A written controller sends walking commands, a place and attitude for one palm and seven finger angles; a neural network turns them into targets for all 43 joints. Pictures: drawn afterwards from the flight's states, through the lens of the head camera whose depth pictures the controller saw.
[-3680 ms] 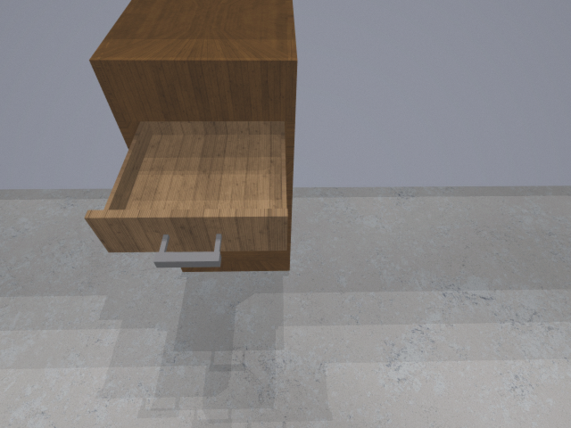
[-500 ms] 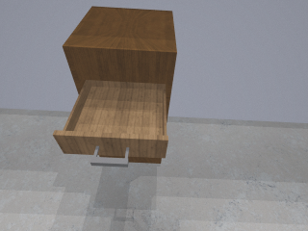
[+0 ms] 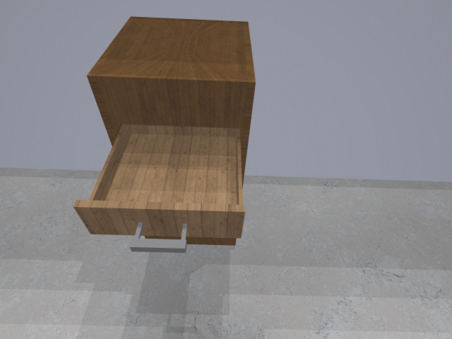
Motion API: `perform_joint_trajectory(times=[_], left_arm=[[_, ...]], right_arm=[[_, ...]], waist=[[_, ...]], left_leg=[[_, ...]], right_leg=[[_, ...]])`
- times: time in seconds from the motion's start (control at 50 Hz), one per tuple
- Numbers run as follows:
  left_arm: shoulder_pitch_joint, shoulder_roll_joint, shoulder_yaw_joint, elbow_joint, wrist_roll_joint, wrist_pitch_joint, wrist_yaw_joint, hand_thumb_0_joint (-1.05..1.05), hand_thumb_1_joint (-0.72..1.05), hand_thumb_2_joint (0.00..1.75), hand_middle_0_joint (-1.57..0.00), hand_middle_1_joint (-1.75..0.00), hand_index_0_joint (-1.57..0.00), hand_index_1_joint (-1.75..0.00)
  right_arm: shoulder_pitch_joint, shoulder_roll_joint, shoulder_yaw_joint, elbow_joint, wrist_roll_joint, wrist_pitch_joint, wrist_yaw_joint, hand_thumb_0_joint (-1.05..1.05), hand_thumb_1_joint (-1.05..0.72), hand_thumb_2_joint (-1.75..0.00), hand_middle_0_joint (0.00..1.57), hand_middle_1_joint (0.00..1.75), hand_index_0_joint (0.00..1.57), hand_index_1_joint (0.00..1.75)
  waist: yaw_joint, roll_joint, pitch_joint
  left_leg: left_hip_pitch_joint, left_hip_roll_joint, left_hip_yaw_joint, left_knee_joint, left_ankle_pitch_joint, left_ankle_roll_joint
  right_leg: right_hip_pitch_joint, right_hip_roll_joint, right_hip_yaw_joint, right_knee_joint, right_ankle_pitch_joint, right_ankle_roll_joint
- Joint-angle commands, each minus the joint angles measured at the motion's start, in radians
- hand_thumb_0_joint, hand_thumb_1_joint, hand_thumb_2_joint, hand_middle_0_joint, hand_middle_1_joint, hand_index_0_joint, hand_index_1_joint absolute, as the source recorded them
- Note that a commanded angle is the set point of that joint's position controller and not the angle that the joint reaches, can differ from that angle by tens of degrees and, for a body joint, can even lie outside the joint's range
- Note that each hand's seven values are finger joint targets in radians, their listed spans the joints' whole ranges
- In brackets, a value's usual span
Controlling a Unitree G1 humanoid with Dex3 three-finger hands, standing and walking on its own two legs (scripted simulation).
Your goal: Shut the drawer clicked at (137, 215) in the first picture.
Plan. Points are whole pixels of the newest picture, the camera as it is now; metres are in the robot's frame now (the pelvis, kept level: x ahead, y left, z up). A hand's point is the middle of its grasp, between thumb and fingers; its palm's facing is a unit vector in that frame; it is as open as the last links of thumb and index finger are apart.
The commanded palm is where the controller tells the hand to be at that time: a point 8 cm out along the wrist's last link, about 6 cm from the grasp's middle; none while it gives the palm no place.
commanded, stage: shuffle to correct the standing spot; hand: left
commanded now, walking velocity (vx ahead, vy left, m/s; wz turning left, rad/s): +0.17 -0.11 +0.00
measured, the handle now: (160, 236) +0.36 +0.17 -0.10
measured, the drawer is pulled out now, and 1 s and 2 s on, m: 0.30 0.30 0.30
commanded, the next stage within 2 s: come to a stop and stand still in 0.10 s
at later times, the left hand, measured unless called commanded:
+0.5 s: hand out of the picture +0.02 +0.11 -0.18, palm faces +0.04 -0.99 -0.16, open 7.3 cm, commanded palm none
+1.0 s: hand out of the picture +0.03 +0.18 -0.17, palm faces -0.01 -0.97 -0.23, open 7.4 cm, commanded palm none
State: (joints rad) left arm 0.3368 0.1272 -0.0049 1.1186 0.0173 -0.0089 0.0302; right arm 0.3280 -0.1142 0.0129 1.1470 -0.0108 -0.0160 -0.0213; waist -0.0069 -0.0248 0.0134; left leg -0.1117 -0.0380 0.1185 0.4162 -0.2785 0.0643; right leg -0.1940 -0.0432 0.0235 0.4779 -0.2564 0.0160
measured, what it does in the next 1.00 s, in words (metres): stands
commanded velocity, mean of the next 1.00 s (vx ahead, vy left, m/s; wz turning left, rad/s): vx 0.00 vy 0.00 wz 0.00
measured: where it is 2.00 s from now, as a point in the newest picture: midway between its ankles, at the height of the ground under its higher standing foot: outside the picture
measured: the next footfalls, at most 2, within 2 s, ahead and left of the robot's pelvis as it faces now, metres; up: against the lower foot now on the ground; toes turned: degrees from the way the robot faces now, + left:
none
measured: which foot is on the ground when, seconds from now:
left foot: down 0.00-1.00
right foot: down 0.00-1.00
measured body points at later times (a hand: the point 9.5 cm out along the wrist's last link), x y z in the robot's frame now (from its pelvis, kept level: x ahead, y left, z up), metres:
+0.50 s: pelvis +0.04 -0.04 +0.00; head +0.06 -0.03 +0.45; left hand +0.02 +0.17 -0.17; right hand +0.04 -0.26 -0.16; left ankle -0.03 +0.07 -0.74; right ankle +0.01 -0.14 -0.74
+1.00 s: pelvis +0.00 -0.01 +0.00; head +0.01 -0.02 +0.45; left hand +0.03 +0.23 -0.15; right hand +0.01 -0.23 -0.16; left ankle -0.02 +0.08 -0.74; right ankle +0.00 -0.14 -0.74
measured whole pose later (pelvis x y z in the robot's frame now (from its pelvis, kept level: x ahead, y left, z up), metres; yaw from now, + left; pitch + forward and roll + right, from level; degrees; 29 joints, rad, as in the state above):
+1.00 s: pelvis +0.00 -0.01 +0.00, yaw +0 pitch +0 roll +0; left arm 0.26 0.18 -0.01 1.02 0.01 0.00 0.03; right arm 0.29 -0.18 0.02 1.03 -0.02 0.00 -0.01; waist -0.01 0.01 0.03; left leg -0.18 -0.02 0.11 0.47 -0.29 0.05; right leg -0.24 -0.04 0.01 0.51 -0.26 0.02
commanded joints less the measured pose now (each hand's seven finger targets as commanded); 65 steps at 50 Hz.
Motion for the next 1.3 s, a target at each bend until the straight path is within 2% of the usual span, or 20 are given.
perform_joint_trajectory(times=[0.0,0.1,0.16,0.22,0.26,0.32,0.38,0.46,0.54,0.56,0.58,0.6,0.62,0.64,0.7,0.78,0.8,0.88,1.1,1.28], left_arm=[[0.073,0.039,0.009,-0.034,0.015,-0.001,-0.005,0.00,0.90,0.90,-0.20,-0.30,-0.20,-0.30],[0.110,0.033,0.014,-0.020,0.009,-0.019,-0.007,0.00,0.90,0.90,-0.20,-0.30,-0.20,-0.30],[0.160,0.058,0.021,0.001,0.005,-0.033,-0.001,0.00,0.90,0.90,-0.20,-0.30,-0.20,-0.30],[0.180,0.085,0.030,0.013,0.000,-0.039,0.008,0.00,0.90,0.90,-0.20,-0.30,-0.20,-0.30],[0.159,0.090,0.027,0.013,-0.006,-0.044,0.016,0.00,0.90,0.90,-0.20,-0.30,-0.20,-0.30],[0.112,0.080,0.016,-0.005,-0.014,-0.047,0.023,0.00,0.90,0.90,-0.20,-0.30,-0.20,-0.30],[0.086,0.096,0.022,-0.026,-0.013,-0.038,0.028,0.00,0.90,0.90,-0.20,-0.30,-0.20,-0.30],[0.052,0.093,0.021,-0.042,-0.008,-0.023,0.027,0.00,0.90,0.90,-0.20,-0.30,-0.20,-0.30],[0.042,0.102,0.018,-0.052,-0.007,-0.022,0.024,0.00,0.90,0.90,-0.20,-0.30,-0.20,-0.30],[0.100,0.166,0.034,-0.014,0.004,-0.030,0.056,0.00,0.90,0.90,-0.20,-0.30,-0.20,-0.30],[0.070,0.191,0.035,-0.074,0.000,-0.038,0.048,0.00,0.90,0.90,-0.20,-0.30,-0.20,-0.30],[0.014,0.198,0.031,-0.101,0.004,-0.043,0.038,0.00,0.90,0.90,-0.20,-0.30,-0.20,-0.30],[-0.016,0.185,0.026,-0.119,0.001,-0.040,0.031,0.00,0.90,0.90,-0.20,-0.30,-0.20,-0.30],[-0.045,0.170,0.024,-0.135,-0.003,-0.035,0.027,0.00,0.90,0.90,-0.20,-0.30,-0.20,-0.30],[-0.045,0.153,0.015,-0.148,-0.002,-0.016,0.016,0.00,0.90,0.90,-0.20,-0.30,-0.20,-0.30],[-0.041,0.152,0.007,-0.145,-0.004,-0.003,0.008,0.00,0.90,0.90,-0.20,-0.30,-0.20,-0.30],[-0.043,0.154,0.007,-0.147,-0.003,0.000,0.007,0.00,0.90,0.90,-0.20,-0.30,-0.20,-0.30],[-0.032,0.153,0.006,-0.147,-0.001,0.003,0.004,0.00,0.90,0.90,-0.20,-0.30,-0.20,-0.30],[-0.010,0.142,0.007,-0.092,-0.008,-0.009,0.009,0.00,0.90,0.90,-0.20,-0.30,-0.20,-0.30],[0.011,0.115,0.003,-0.046,-0.009,-0.008,0.014,0.00,0.90,0.90,-0.20,-0.30,-0.20,-0.30]], right_arm=[[0.072,-0.145,-0.040,-0.026,-0.007,-0.001,-0.005,0.00,-0.90,-0.90,0.20,0.30,0.20,0.30],[0.088,-0.118,-0.041,-0.027,-0.008,-0.017,-0.011,0.00,-0.90,-0.90,0.20,0.30,0.20,0.30],[0.092,-0.103,-0.038,-0.031,-0.006,-0.031,-0.017,0.00,-0.90,-0.90,0.20,0.30,0.20,0.30],[0.092,-0.068,-0.028,-0.030,-0.005,-0.032,-0.022,0.00,-0.90,-0.90,0.20,0.30,0.20,0.30],[0.098,-0.050,-0.017,-0.019,0.001,-0.027,-0.026,0.00,-0.90,-0.90,0.20,0.30,0.20,0.30],[0.100,-0.064,-0.018,-0.011,0.007,-0.020,-0.036,0.00,-0.90,-0.90,0.20,0.30,0.20,0.30],[0.078,-0.085,-0.030,-0.033,0.011,-0.008,-0.037,0.00,-0.90,-0.90,0.20,0.30,0.20,0.30],[0.045,-0.091,-0.031,-0.047,0.009,0.003,-0.031,0.00,-0.90,-0.90,0.20,0.30,0.20,0.30],[0.030,-0.108,-0.028,-0.059,0.005,-0.003,-0.024,0.00,-0.90,-0.90,0.20,0.30,0.20,0.30],[-0.096,-0.177,-0.051,-0.141,0.017,-0.003,-0.010,0.00,-0.90,-0.90,0.20,0.30,0.20,0.30],[-0.058,-0.112,-0.043,-0.176,0.010,0.006,-0.003,0.00,-0.90,-0.90,0.20,0.30,0.20,0.30],[-0.040,-0.104,-0.039,-0.182,0.004,0.016,0.004,0.00,-0.90,-0.90,0.20,0.30,0.20,0.30],[-0.004,-0.108,-0.038,-0.178,0.003,0.015,0.005,0.00,-0.90,-0.90,0.20,0.30,0.20,0.30],[0.019,-0.122,-0.037,-0.171,-0.001,0.009,0.007,0.00,-0.90,-0.90,0.20,0.30,0.20,0.30],[-0.017,-0.151,-0.030,-0.183,-0.009,-0.007,0.006,0.00,-0.90,-0.90,0.20,0.30,0.20,0.30],[-0.031,-0.180,-0.022,-0.195,-0.007,-0.005,0.006,0.00,-0.90,-0.90,0.20,0.30,0.20,0.30],[-0.028,-0.180,-0.023,-0.191,-0.009,-0.006,0.006,0.00,-0.90,-0.90,0.20,0.30,0.20,0.30],[-0.025,-0.195,-0.019,-0.180,-0.009,-0.005,0.010,0.00,-0.90,-0.90,0.20,0.30,0.20,0.30],[0.025,-0.163,-0.009,-0.101,0.000,-0.021,-0.003,0.00,-0.90,-0.90,0.20,0.30,0.20,0.30],[0.033,-0.145,-0.006,-0.056,0.002,-0.019,-0.010,0.00,-0.90,-0.90,0.20,0.30,0.20,0.30]], waist=[[0.005,0.089,0.192],[0.008,0.035,0.140],[0.009,-0.048,0.067],[0.008,-0.084,0.035],[-0.004,-0.054,0.009],[-0.013,0.019,0.001],[-0.008,0.032,-0.027],[0.000,0.030,0.016],[0.002,0.033,-0.027],[0.037,0.007,0.045],[0.002,-0.047,0.002],[-0.013,-0.058,-0.026],[-0.033,-0.069,-0.049],[-0.043,-0.013,-0.034],[-0.004,0.134,0.047],[0.006,0.037,0.091],[0.006,0.071,0.101],[0.013,0.032,0.111],[0.004,0.016,0.018],[0.003,0.041,0.054]], left_leg=[[-0.142,0.233,-0.244,-0.253,-0.342,0.038],[-0.085,0.209,-0.181,-0.118,-0.055,0.041],[-0.071,0.150,-0.081,0.044,0.147,0.014],[-0.137,0.097,-0.025,0.129,0.113,-0.026],[-0.110,0.102,-0.037,0.102,0.146,-0.045],[-0.012,0.132,-0.057,0.056,0.418,-0.051],[0.029,0.148,-0.066,0.034,0.450,-0.051],[0.036,0.168,-0.085,-0.005,0.414,-0.044],[0.067,0.169,-0.092,-0.015,0.480,-0.037],[-0.084,0.177,-0.038,0.213,0.376,-0.072],[-0.143,0.107,-0.080,0.167,-0.060,-0.064],[-0.137,0.097,-0.056,0.139,-0.101,-0.062],[-0.079,0.090,-0.072,0.101,-0.079,-0.060],[-0.051,0.103,-0.092,0.062,-0.015,-0.053],[-0.130,0.170,-0.163,-0.017,0.148,-0.019],[-0.179,0.161,-0.174,-0.075,-0.016,-0.015],[-0.186,0.163,-0.184,-0.099,-0.038,-0.013],[-0.210,0.160,-0.193,-0.142,-0.141,-0.012],[-0.060,0.147,-0.136,-0.063,0.212,-0.016],[-0.041,0.148,-0.125,-0.068,0.231,-0.023]], right_leg=[[-0.124,0.021,-0.069,0.042,-0.091,-0.047],[-0.096,0.006,-0.035,0.022,0.041,-0.066],[-0.010,-0.041,0.034,0.026,0.304,-0.091],[0.089,-0.103,0.113,0.023,0.599,-0.123],[0.117,-0.122,0.106,0.042,0.844,-0.121],[0.085,-0.099,0.062,0.050,0.947,-0.076],[0.077,-0.102,0.065,0.040,0.839,-0.075],[0.019,-0.087,0.068,-0.013,0.586,-0.069],[0.042,-0.079,0.049,-0.022,0.544,-0.064],[0.017,-0.131,0.075,-0.050,0.776,-0.024],[0.045,-0.173,0.159,-0.061,0.653,-0.071],[0.044,-0.190,0.169,-0.076,0.526,-0.108],[-0.014,-0.161,0.149,-0.078,0.318,-0.116],[-0.062,-0.120,0.122,-0.065,0.176,-0.105],[-0.052,-0.031,0.036,-0.012,0.072,-0.065],[-0.044,-0.026,0.032,-0.034,-0.016,-0.056],[-0.048,-0.021,0.030,-0.028,-0.020,-0.056],[-0.038,-0.022,0.027,-0.030,-0.027,-0.052],[0.004,-0.050,0.032,-0.028,0.173,-0.048],[-0.004,-0.050,0.033,-0.042,0.186,-0.047]])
